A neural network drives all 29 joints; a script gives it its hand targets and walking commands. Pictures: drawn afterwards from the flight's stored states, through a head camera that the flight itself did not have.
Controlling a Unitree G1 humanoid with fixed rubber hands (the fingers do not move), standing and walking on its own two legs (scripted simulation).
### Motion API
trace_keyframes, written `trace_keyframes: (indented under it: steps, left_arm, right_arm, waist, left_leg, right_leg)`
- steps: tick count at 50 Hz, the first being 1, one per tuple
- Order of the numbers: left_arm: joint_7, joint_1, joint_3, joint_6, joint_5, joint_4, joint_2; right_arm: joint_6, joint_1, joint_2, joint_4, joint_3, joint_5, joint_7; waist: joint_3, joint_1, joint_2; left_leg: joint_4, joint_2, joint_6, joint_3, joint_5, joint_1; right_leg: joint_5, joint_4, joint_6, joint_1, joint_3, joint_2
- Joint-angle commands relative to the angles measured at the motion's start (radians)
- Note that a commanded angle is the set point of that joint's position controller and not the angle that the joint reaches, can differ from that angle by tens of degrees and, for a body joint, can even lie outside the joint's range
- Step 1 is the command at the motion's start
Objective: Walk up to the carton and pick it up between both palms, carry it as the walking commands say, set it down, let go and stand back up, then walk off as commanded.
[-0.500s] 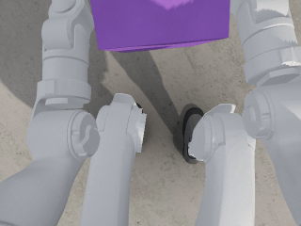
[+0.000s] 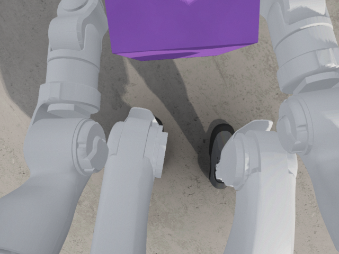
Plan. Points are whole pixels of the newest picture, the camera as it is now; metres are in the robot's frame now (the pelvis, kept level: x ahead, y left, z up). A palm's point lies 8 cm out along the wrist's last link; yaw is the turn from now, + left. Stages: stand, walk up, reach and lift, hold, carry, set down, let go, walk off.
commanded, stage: set down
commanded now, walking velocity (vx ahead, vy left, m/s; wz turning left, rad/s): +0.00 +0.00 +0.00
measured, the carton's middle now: out of the picture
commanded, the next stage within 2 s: none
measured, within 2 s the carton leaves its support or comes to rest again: neither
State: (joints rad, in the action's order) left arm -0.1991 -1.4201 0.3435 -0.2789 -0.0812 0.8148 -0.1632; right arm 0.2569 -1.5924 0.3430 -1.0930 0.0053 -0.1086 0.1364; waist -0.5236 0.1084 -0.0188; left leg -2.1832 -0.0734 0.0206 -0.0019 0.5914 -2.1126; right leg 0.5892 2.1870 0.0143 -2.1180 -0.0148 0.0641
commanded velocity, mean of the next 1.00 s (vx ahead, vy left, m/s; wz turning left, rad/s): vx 0.00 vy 0.00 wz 0.00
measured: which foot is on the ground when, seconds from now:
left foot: down 0.00-1.00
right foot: down 0.00-1.00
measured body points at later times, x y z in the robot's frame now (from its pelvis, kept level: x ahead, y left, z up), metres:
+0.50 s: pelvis +0.00 +0.00 -0.01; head +0.37 +0.01 +0.23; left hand +0.54 +0.20 -0.18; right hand +0.59 -0.09 -0.18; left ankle +0.12 +0.11 -0.35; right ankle +0.12 -0.12 -0.35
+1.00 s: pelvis +0.01 -0.01 -0.02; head +0.37 +0.00 +0.24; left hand +0.53 +0.21 -0.18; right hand +0.59 -0.09 -0.19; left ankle +0.12 +0.11 -0.35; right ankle +0.12 -0.12 -0.35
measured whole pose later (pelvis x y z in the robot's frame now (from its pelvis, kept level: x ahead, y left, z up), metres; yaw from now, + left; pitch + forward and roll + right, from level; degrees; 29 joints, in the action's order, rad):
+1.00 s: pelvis +0.01 -0.01 -0.02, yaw +0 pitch +34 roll +2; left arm -0.07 -1.36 0.42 -0.22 -0.03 0.90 -0.18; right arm 0.20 -1.54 0.29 -1.12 0.11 -0.01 0.07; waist -0.40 0.11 0.00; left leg -2.22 -0.06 0.04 -0.01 0.61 -2.21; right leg 0.59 2.24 0.00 -2.24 -0.02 0.08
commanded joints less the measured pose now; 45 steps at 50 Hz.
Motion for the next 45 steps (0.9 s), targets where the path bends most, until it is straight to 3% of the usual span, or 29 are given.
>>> trace_keyframes:
  steps: [1,6,13,16,18,19,38,45]
  left_arm:
    - [0.345,-0.797,-0.47,0.037,-0.124,-0.203,0.921]
    - [0.351,-0.788,-0.453,0.042,-0.119,-0.191,0.92]
    - [0.363,-0.767,-0.437,0.041,-0.109,-0.145,0.941]
    - [0.367,-0.774,-0.434,0.044,-0.104,-0.136,0.93]
    - [0.37,-0.785,-0.439,0.045,-0.111,-0.133,0.932]
    - [0.371,-0.778,-0.43,0.043,-0.102,-0.121,0.932]
    - [0.395,-0.672,-0.355,0.067,-0.07,-0.072,0.847]
    - [0.399,-0.624,-0.323,0.071,-0.033,-0.046,0.814]
  right_arm:
    - [-0.086,-0.688,-1.014,0.336,-0.235,-0.107,-0.249]
    - [-0.086,-0.667,-1.03,0.312,-0.226,-0.103,-0.26]
    - [-0.085,-0.641,-1.014,0.27,-0.196,-0.076,-0.276]
    - [-0.084,-0.63,-1.01,0.238,-0.182,-0.074,-0.285]
    - [-0.086,-0.632,-0.994,0.241,-0.179,-0.068,-0.286]
    - [-0.084,-0.629,-1.0,0.232,-0.177,-0.067,-0.289]
    - [-0.087,-0.47,-0.957,0.147,-0.131,0.003,-0.286]
    - [-0.093,-0.445,-0.929,0.133,-0.118,0.024,-0.277]
  waist:
    - [1.744,0.021,0.077]
    - [1.712,0.031,0.08]
    - [1.616,0.011,0.075]
    - [1.58,0.017,0.057]
    - [1.57,0.001,0.06]
    - [1.548,0.013,0.055]
    - [1.285,0.022,0.115]
    - [1.234,0.04,0.099]
  left_leg:
    - [0.175,-0.047,0.008,-0.069,-0.489,0.671]
    - [0.165,-0.047,0.005,-0.072,-0.494,0.649]
    - [0.165,-0.046,0.006,-0.064,-0.446,0.613]
    - [0.164,-0.043,0.005,-0.065,-0.417,0.59]
    - [0.161,-0.044,0.006,-0.064,-0.404,0.585]
    - [0.163,-0.043,0.006,-0.064,-0.393,0.574]
    - [0.141,-0.04,0.006,-0.061,-0.342,0.412]
    - [0.14,-0.035,0.009,-0.063,-0.311,0.369]
  right_leg:
    - [-0.385,-0.115,-0.05,0.675,0.051,0.083]
    - [-0.39,-0.109,-0.049,0.649,0.048,0.083]
    - [-0.334,-0.109,-0.053,0.577,0.053,0.079]
    - [-0.306,-0.106,-0.057,0.548,0.049,0.075]
    - [-0.297,-0.103,-0.059,0.544,0.053,0.073]
    - [-0.284,-0.107,-0.059,0.535,0.049,0.073]
    - [-0.261,-0.1,-0.048,0.44,0.033,0.068]
    - [-0.244,-0.1,-0.048,0.424,0.025,0.068]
